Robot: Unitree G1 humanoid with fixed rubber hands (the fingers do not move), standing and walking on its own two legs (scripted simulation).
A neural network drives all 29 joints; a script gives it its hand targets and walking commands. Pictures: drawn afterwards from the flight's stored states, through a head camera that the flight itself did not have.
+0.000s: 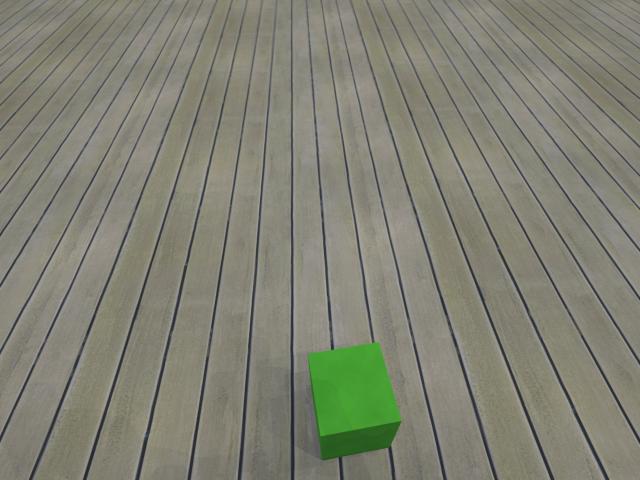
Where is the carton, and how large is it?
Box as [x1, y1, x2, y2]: [308, 342, 401, 460]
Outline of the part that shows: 378,342 308,354 311,389 322,460 388,447 392,441 401,420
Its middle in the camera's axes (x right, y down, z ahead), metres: +0.08 +0.46 +1.08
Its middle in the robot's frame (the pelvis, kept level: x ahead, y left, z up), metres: +0.43 -0.02 -0.65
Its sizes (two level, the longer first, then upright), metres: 0.210 0.200 0.250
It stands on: the floor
